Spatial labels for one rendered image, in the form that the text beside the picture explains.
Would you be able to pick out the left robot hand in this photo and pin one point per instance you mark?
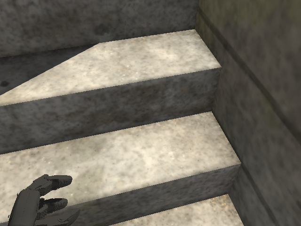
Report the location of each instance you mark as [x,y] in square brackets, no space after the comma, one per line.
[29,208]

